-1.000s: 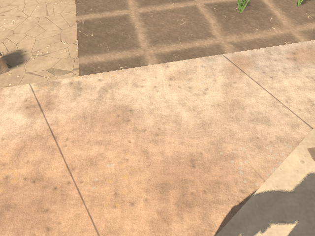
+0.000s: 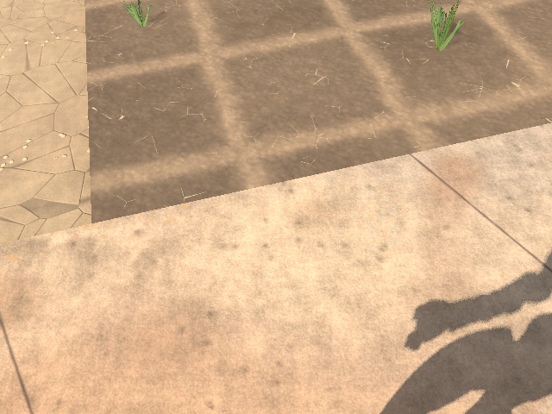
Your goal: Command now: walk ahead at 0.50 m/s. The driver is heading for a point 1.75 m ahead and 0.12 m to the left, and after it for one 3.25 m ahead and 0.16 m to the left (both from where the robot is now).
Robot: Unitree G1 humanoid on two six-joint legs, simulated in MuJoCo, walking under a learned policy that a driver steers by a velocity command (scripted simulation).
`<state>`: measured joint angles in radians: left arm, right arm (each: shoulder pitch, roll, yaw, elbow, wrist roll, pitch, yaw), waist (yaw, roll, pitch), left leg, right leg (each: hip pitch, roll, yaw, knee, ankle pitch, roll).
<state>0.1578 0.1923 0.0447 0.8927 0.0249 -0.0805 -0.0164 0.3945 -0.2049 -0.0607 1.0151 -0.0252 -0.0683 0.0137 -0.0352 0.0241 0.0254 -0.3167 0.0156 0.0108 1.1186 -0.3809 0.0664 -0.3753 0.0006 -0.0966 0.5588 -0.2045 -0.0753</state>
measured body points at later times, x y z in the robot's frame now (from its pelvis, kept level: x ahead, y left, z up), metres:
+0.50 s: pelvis +0.27 +0.03 +0.00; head +0.30 +0.05 +0.44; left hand +0.23 +0.27 -0.16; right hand +0.42 -0.20 -0.12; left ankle +0.35 +0.10 -0.73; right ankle +0.11 -0.08 -0.65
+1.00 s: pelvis +0.55 +0.01 -0.01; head +0.58 +0.00 +0.44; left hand +0.74 +0.23 -0.12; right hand +0.45 -0.22 -0.16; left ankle +0.36 +0.10 -0.72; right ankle +0.67 -0.07 -0.73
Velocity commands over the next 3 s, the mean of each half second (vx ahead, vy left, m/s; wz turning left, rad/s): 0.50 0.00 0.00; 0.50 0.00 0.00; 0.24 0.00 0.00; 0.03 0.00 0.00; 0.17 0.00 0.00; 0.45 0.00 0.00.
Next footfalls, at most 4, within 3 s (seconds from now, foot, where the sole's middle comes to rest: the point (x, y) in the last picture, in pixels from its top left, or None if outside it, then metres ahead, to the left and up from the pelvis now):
0.42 left None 0.39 0.10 -0.77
0.98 right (320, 324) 0.71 -0.07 -0.77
1.46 left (253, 290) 0.82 0.10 -0.77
2.52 left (234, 260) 0.92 0.16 -0.77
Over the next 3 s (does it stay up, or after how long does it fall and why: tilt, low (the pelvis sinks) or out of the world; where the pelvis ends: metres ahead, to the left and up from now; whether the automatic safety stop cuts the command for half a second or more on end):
stays up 1.06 0.07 0.00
